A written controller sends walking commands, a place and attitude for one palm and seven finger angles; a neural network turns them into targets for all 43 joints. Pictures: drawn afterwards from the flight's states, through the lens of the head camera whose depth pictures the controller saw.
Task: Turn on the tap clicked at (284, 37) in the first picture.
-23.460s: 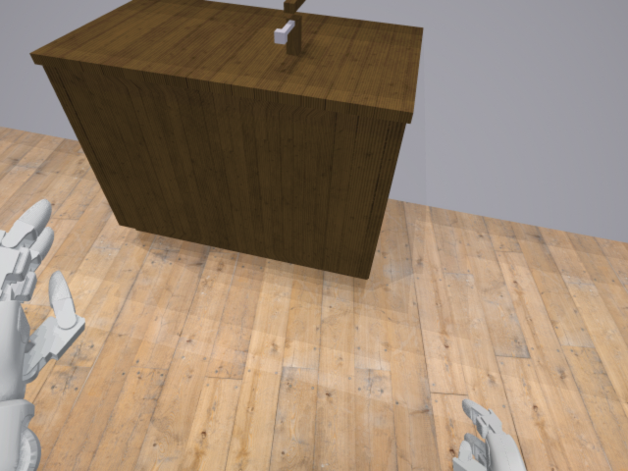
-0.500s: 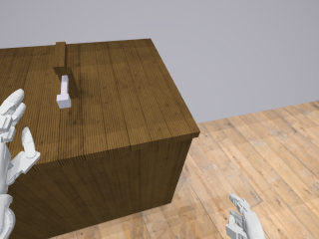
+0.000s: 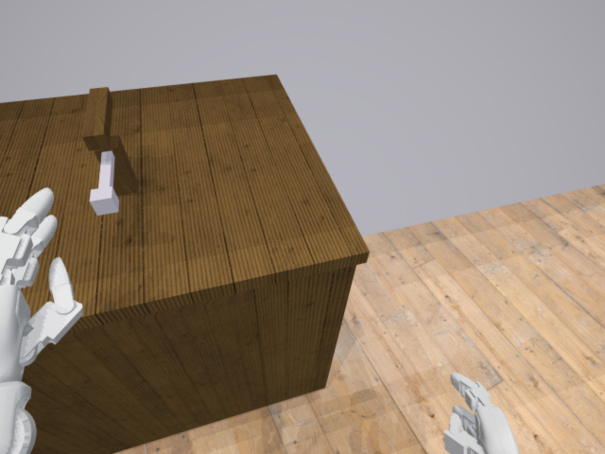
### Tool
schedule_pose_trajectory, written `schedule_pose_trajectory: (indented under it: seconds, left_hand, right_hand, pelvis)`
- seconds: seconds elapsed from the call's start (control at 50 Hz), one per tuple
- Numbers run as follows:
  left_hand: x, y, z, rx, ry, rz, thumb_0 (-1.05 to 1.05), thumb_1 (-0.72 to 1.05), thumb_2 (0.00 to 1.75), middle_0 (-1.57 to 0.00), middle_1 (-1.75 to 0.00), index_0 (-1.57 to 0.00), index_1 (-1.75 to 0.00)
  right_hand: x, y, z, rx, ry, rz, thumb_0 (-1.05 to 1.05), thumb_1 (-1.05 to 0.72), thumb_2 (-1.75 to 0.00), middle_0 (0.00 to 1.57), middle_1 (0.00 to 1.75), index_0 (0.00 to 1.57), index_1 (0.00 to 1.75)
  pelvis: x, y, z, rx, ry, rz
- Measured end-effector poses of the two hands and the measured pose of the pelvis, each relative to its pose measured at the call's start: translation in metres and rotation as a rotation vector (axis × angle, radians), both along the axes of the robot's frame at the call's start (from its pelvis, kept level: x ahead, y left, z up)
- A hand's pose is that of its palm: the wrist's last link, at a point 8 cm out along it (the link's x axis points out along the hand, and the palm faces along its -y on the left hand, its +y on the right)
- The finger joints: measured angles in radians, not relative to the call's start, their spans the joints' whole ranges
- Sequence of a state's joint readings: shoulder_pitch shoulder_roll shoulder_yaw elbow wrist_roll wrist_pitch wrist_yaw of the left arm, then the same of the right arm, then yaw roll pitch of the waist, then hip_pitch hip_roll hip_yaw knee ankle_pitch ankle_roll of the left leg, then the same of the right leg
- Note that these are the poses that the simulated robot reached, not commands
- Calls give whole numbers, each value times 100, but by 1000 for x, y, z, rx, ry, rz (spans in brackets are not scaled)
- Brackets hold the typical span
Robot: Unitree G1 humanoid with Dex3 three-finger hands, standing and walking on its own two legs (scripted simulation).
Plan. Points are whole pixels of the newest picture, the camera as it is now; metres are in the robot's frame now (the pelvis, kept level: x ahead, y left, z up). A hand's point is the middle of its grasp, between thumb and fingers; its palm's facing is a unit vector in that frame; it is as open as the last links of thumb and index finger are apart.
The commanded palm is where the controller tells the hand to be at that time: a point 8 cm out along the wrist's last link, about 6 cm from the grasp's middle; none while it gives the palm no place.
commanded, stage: come to a stop and stand still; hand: left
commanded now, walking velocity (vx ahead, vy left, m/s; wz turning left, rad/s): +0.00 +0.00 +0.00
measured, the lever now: (104, 200) +0.41 +0.32 +0.10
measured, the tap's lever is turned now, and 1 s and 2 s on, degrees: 0 0 0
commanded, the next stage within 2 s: look again from close up in 0.64 s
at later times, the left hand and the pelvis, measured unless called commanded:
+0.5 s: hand out of the picture +0.20 +0.31 +0.16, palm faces +0.43 -0.83 -0.36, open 7.4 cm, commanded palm +0.14 +0.32 +0.17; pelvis -0.02 +0.04 +0.00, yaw +0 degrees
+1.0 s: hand (25, 311) +0.20 +0.28 +0.16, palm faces +0.39 -0.86 -0.34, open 7.4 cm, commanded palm +0.15 +0.31 +0.17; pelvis -0.01 +0.03 +0.00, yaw +0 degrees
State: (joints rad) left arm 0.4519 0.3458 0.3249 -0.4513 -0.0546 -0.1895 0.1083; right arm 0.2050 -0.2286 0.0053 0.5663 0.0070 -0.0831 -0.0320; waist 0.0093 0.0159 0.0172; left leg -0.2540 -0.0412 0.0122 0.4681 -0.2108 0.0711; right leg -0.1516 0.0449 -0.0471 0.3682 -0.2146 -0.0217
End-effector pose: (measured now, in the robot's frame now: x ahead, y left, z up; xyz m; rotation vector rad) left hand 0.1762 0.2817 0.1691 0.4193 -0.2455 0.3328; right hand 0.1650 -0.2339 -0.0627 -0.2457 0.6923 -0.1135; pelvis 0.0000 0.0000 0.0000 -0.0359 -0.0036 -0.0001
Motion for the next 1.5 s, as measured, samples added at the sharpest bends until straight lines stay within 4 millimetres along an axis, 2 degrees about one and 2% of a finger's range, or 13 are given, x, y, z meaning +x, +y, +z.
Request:
schedule_pose_trajectory:
  seconds: [0.08,0.14,0.18,0.34,0.52,0.68,0.82,1.0,1.16,1.22,1.28,1.42,1.5]
  left_hand:
    - [3,12,6,76,1,4,1,89,89,-21,-30,-22,-31]
    - [14,45,28,183,-110,46,1,89,89,-22,-30,-22,-31]
    - [16,57,29,145,-141,75,1,89,89,-22,-30,-22,-31]
    - [-4,19,-11,10,-8,-111,1,90,89,-21,-30,-21,-31]
    - [-17,66,7,52,-135,48,2,89,89,-22,-30,-22,-31]
    - [-12,45,1,-7,-110,-14,1,90,89,-21,-30,-21,-31]
    - [-10,52,-11,9,-23,3,1,89,89,-21,-30,-22,-31]
    - [-11,40,4,14,-83,1,2,89,89,-21,-30,-21,-31]
    - [-9,31,1,21,-30,13,1,89,89,-21,-30,-21,-31]
    - [2,49,24,181,-111,34,1,89,89,-22,-30,-22,-31]
    - [7,57,31,141,-162,73,1,89,89,-21,-30,-22,-31]
    - [-9,-1,-2,26,-13,-86,1,90,89,-21,-30,-21,-31]
    - [-14,7,-13,28,28,-58,1,89,89,-22,-30,-22,-31]
  right_hand:
    - [2,4,0,-13,2,10,2,-91,-90,20,30,20,30]
    - [0,14,-2,-23,30,61,2,-91,-90,20,30,20,30]
    - [-2,19,-2,-3,19,60,2,-91,-90,20,30,20,30]
    - [-17,41,-2,32,-22,11,2,-91,-90,21,30,20,30]
    - [-23,61,-2,-1,15,69,2,-91,-90,21,30,20,30]
    - [-16,65,4,19,-26,56,2,-90,-90,21,30,20,30]
    - [-17,58,5,4,-12,30,2,-91,-90,21,30,20,30]
    - [-11,47,4,-9,3,41,2,-91,-90,21,30,20,30]
    - [-6,40,2,22,-9,25,2,-91,-90,21,30,20,30]
    - [-7,40,-2,0,12,95,2,-91,-90,20,30,20,30]
    - [-10,36,-3,28,3,94,2,-91,-90,21,30,20,30]
    - [-21,20,-5,53,-32,11,2,-91,-90,21,30,20,30]
    - [-25,13,-5,13,7,-7,2,-91,-90,21,30,20,30]
  pelvis:
    - [-1,4,-1,-2,2,4]
    - [-8,4,-2,-3,16,3]
    - [-11,9,-3,0,15,-7]
    - [-11,34,-6,9,0,-20]
    - [-19,38,-4,3,-16,3]
    - [-18,44,-2,1,-12,-12]
    - [-16,40,-1,1,-16,-9]
    - [-12,34,0,3,-18,-2]
    - [-9,24,1,8,-19,-1]
    - [-16,15,-2,5,-1,17]
    - [-20,11,-2,8,4,3]
    - [-13,13,-3,12,4,-19]
    - [-9,7,-2,10,2,-6]
